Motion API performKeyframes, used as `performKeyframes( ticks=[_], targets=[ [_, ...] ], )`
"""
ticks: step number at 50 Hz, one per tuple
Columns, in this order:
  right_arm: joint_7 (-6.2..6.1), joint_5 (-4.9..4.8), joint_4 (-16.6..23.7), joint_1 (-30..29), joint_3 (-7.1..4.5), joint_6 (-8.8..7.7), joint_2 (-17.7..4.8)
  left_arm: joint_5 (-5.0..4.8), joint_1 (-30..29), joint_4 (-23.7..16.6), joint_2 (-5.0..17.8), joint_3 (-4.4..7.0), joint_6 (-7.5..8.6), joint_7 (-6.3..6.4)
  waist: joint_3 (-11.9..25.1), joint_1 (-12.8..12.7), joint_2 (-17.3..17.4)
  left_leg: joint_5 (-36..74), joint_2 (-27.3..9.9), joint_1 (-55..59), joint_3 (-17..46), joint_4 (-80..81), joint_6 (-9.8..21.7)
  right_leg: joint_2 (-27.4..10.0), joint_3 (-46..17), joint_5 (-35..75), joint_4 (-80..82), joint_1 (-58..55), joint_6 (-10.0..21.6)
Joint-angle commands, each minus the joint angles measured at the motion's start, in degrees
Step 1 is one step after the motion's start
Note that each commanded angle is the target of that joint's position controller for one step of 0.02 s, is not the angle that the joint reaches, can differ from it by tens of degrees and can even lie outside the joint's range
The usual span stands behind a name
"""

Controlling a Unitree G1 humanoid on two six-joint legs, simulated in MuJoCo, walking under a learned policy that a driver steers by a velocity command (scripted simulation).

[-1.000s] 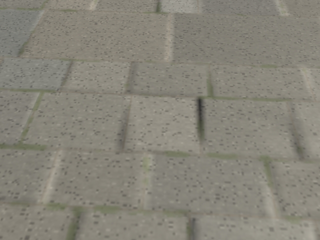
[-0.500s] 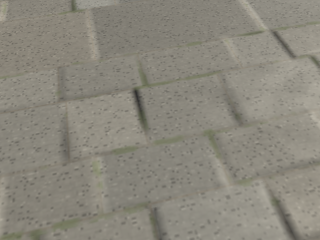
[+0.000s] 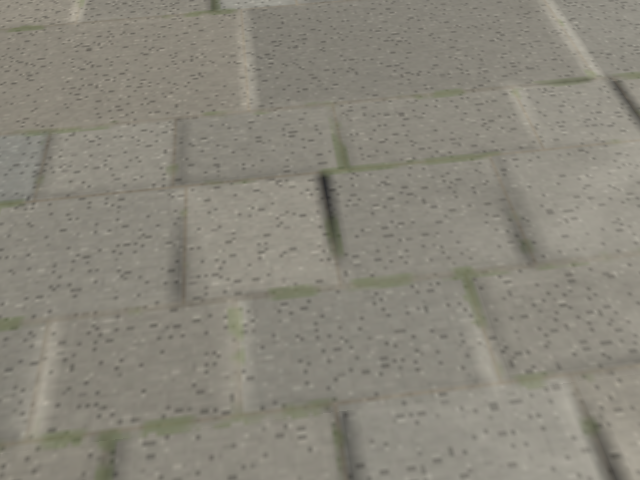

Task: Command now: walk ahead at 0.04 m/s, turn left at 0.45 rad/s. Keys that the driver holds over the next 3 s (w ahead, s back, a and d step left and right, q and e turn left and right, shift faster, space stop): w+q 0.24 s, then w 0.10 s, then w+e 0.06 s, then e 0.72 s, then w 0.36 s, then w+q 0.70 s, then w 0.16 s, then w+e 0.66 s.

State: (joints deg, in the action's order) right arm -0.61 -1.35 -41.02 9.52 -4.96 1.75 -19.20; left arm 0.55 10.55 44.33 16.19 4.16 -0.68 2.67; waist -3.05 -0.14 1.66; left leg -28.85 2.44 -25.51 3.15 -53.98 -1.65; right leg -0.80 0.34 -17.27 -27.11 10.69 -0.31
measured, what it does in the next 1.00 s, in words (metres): walks ahead: left foot, then right foot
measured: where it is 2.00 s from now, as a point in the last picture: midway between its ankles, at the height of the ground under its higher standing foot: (309, 448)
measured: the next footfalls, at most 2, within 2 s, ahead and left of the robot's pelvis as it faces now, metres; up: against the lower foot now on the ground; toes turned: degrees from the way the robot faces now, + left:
left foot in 0.18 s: +0.04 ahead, +0.14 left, +0.00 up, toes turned +9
right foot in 0.64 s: +0.38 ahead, +0.01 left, +0.00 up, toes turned +7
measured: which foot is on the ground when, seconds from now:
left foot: up 0.00-0.16, down 0.18-0.66, up 0.68-1.00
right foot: down 0.00-0.18, up 0.20-0.62, down 0.64-1.00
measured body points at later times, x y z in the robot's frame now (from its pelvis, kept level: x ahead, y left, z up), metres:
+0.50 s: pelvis +0.11 +0.08 +0.01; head +0.13 +0.10 +0.46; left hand +0.23 +0.37 -0.10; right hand +0.21 -0.19 -0.10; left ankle +0.00 +0.13 -0.74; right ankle +0.31 -0.05 -0.68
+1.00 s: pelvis +0.27 +0.11 -0.01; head +0.31 +0.10 +0.44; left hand +0.43 +0.39 -0.10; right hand +0.41 -0.17 -0.10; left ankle +0.34 +0.26 -0.71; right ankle +0.34 +0.01 -0.74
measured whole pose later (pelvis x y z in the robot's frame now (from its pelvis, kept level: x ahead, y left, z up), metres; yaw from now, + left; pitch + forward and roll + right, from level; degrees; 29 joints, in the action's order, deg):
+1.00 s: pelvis +0.27 +0.11 -0.01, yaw -4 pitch +2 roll +0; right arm -2.1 0.5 -36.7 10.1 -1.6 -0.1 -17.0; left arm -0.5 9.4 38.5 18.2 4.2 -1.5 0.8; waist -3.0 -1.9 0.4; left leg -18.7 -0.8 -29.3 7.2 -44.9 -4.7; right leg 7.1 -7.9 -6.0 -27.5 23.2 2.7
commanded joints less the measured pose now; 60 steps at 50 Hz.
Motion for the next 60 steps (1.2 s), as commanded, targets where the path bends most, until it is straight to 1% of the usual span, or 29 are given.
performKeyframes(
  ticks=[1,5,7,9,10,11,12,13,15,20,25,29,32,33,34,35,36,37,38,40,43,50,53,54,55,56,57,59,60],
  targets=[
    [0.59,0.12,5.04,-2.17,-0.45,0.21,-2.68,-0.83,-2.82,-3.79,10.09,2.39,1.01,0.40,3.38,-0.78,-8.93,1.87,-4.40,-8.19,-1.22,-2.85,-1.90,-16.47,-10.07,27.19,8.32,-7.68,12.21],
    [2.57,-0.60,7.70,-5.06,0.36,0.12,-2.79,-1.53,-0.73,-3.30,11.96,2.94,1.10,-0.55,3.09,-3.00,-11.59,4.54,-4.44,1.76,-6.10,10.97,0.32,-14.63,-6.02,0.81,12.20,-2.86,10.72],
    [2.69,-0.47,6.57,-0.91,-0.12,-0.20,-3.73,-2.32,-1.10,-3.06,12.69,3.07,1.67,-1.52,3.01,-0.46,-10.16,9.17,-2.53,9.51,-9.03,19.68,2.46,-14.75,-4.25,-4.76,9.97,0.85,9.47],
    [1.94,-0.74,2.45,9.81,-1.70,-0.51,-6.05,-1.71,0.14,-2.49,8.83,1.86,2.38,-2.37,5.53,3.66,-4.04,10.06,0.08,25.58,-8.72,25.16,5.11,-11.22,1.48,-6.51,-3.35,9.78,6.16],
    [1.06,-0.94,1.76,16.69,-3.31,-0.94,-11.50,0.20,-2.24,-4.45,4.38,0.40,2.97,-2.77,6.20,6.10,10.53,9.27,-12.02,34.17,11.16,31.45,10.17,-5.62,7.81,-13.05,-26.65,22.97,0.93],
    [1.91,0.49,3.92,16.77,-3.36,-2.97,-16.04,-0.48,-7.60,-9.53,4.07,0.13,4.43,-2.59,6.81,6.35,16.66,-4.49,-23.47,34.28,42.31,42.33,22.34,2.86,-0.35,-19.72,-38.94,39.05,-0.86],
    [2.30,0.87,4.31,14.78,-2.02,-4.55,-11.03,-2.44,-9.51,-9.74,8.20,1.10,5.60,-2.91,3.11,6.27,8.47,-8.69,-24.72,32.39,41.35,44.73,22.99,-1.18,-5.44,-16.33,-43.41,42.26,0.31],
    [2.10,0.81,4.21,12.45,-0.86,-5.40,-7.57,-2.88,-8.05,-8.97,9.48,1.43,6.34,-3.40,-0.05,4.25,7.03,-6.81,-22.76,29.61,34.91,44.38,20.65,-3.27,-5.29,-9.77,-41.64,42.00,1.70],
    [1.41,0.73,4.88,8.40,0.02,-5.64,-5.61,-0.69,-5.19,-6.50,9.35,1.71,6.83,-3.37,-1.54,1.81,3.15,5.75,-17.46,25.71,23.41,43.54,16.44,-5.75,-4.59,-0.15,-34.92,37.24,1.37],
    [-0.08,1.26,4.09,10.17,0.30,-5.86,-5.67,-0.81,-5.40,-5.27,5.71,0.56,5.95,-4.19,0.38,2.09,2.48,28.47,-12.95,25.19,8.32,45.33,13.64,-4.73,-1.14,14.59,-23.64,32.53,-1.84],
    [-0.91,1.83,1.32,12.04,0.46,-5.32,-6.18,-1.14,-11.62,-7.09,2.46,-1.22,6.26,-5.68,-1.36,4.59,2.95,43.45,-10.79,19.35,-1.74,44.25,10.34,-1.69,2.69,25.53,-8.18,21.16,-1.23],
    [-1.20,1.51,0.48,10.23,0.01,-4.65,-7.06,-1.19,-9.69,-7.53,5.08,-0.43,6.23,-6.94,0.29,2.56,3.46,54.70,-13.53,25.65,-3.07,37.56,9.62,0.86,1.78,20.48,-4.34,19.31,2.16],
    [-2.24,1.41,2.02,7.40,-0.15,-3.22,-7.51,-0.60,3.40,-5.04,9.95,2.01,6.30,-6.48,8.54,-4.21,3.08,67.92,-10.71,26.89,-5.46,15.74,6.31,5.40,3.62,20.42,0.65,5.32,5.45],
    [-2.26,2.63,3.63,8.48,0.59,-3.52,-6.21,-0.39,9.09,-5.29,13.09,2.64,6.10,-5.52,15.16,-5.90,-3.07,49.48,-7.34,15.93,-6.49,-0.96,3.20,-3.36,-7.71,37.59,-0.31,-10.10,9.49],
    [-1.22,3.76,4.50,18.26,2.52,-4.03,0.79,0.35,7.31,-6.58,16.77,2.65,5.93,-5.19,23.52,1.57,-16.53,-10.09,4.04,-6.85,-3.00,-24.34,-1.93,-21.05,-34.35,52.86,-3.72,-30.26,23.79],
    [-0.29,2.35,3.36,15.93,1.76,-4.46,-5.21,-0.34,7.70,-7.60,12.46,2.18,5.19,-4.84,29.62,-3.12,-8.94,-8.39,3.01,-8.32,5.66,-30.12,-1.73,-20.20,-39.01,38.53,2.72,-28.75,24.82],
    [-0.02,0.49,5.33,9.64,1.10,-4.38,-7.14,-0.93,3.37,-8.73,10.85,1.76,4.56,-4.34,20.54,-3.27,-6.96,-3.81,0.23,-11.76,5.34,-29.24,-1.00,-17.30,-31.98,27.36,5.48,-21.00,21.87],
    [-0.37,0.87,6.16,6.70,1.20,-4.06,-7.01,-1.49,0.43,-9.10,8.96,1.16,3.69,-3.80,14.20,-2.12,-1.56,0.15,-1.96,-11.97,3.96,-25.36,-0.67,-14.62,-27.72,18.67,8.20,-11.99,18.81],
    [-0.82,1.54,6.75,4.95,1.09,-3.34,-6.93,-1.48,-1.59,-9.80,8.26,0.77,3.03,-3.32,9.54,-0.97,-0.50,2.46,-3.20,-10.43,3.51,-21.66,-0.86,-13.03,-25.53,14.66,10.32,-3.45,17.51],
    [-1.09,1.93,6.85,6.89,1.30,-2.17,-5.23,-0.34,-3.81,-10.18,8.91,1.07,2.44,-3.05,5.81,1.98,-4.43,4.25,-3.82,-3.74,2.46,-12.52,-1.19,-8.56,-21.19,11.87,13.03,7.73,16.00],
    [-1.97,2.56,6.12,8.11,2.07,-2.16,-2.73,-0.23,-3.14,-9.85,10.57,2.01,2.03,-2.52,8.25,1.88,-6.75,4.51,-2.75,0.00,0.70,-2.13,-3.01,-6.98,-18.00,22.41,10.84,9.99,16.10],
    [-1.38,1.47,7.59,3.59,1.50,-2.81,-3.01,-1.13,-3.45,-10.43,11.09,2.55,-0.80,-1.46,9.75,-0.56,-10.00,11.16,-1.19,3.48,1.57,12.19,-2.90,-5.38,-24.03,3.83,8.13,9.17,12.16],
    [-0.86,1.32,6.83,6.58,0.53,-4.03,-3.50,-1.88,-3.33,-10.57,9.48,2.03,-1.64,-1.31,9.55,1.58,-10.26,17.45,-1.69,11.97,0.90,29.09,-0.20,-2.79,-25.26,4.32,2.48,9.24,8.29],
    [-1.21,2.28,7.23,7.80,-0.54,-3.96,-7.54,-1.60,-1.05,-10.61,6.56,1.19,-1.65,-1.38,10.51,0.80,-3.13,16.92,-12.19,17.32,9.62,34.09,3.54,1.02,-20.87,-5.30,-6.36,13.72,4.81],
    [-1.18,4.28,7.09,5.48,-1.85,-3.06,-12.38,-1.65,-1.49,-12.82,5.22,1.07,-0.96,-1.58,6.23,-1.60,15.13,23.13,-23.21,16.11,24.92,38.30,12.36,10.22,-7.93,-15.77,-18.16,25.58,1.49],
    [-1.16,5.18,8.69,3.72,-1.19,-3.28,-9.37,-0.71,-0.21,-11.89,9.98,2.44,-0.22,-1.63,7.17,-0.68,13.40,26.01,-26.51,13.78,28.09,38.45,16.66,6.24,-8.88,-17.52,-32.35,25.49,-0.75],
    [-1.42,4.46,9.24,2.20,-0.28,-3.40,-6.25,-1.39,0.79,-10.41,11.65,3.19,-0.37,-1.73,7.36,-1.05,8.10,19.89,-23.15,13.71,23.08,38.00,15.06,5.08,-9.08,-12.92,-37.10,25.57,-1.22],
    [-1.67,1.86,8.55,1.61,0.20,-3.57,-4.44,-0.95,2.17,-8.83,8.77,2.56,-1.25,-1.42,5.84,-0.66,6.16,6.35,-16.87,16.57,16.39,38.62,10.96,3.88,-7.16,-5.23,-40.48,28.95,-2.77],
    [-1.86,1.48,7.96,3.10,0.45,-3.61,-4.21,-0.94,1.66,-9.00,7.01,1.96,-1.19,-1.69,5.13,0.26,6.67,3.93,-15.98,17.34,15.00,39.60,10.87,3.55,-6.46,-3.65,-41.09,29.93,-3.17]
  ],
)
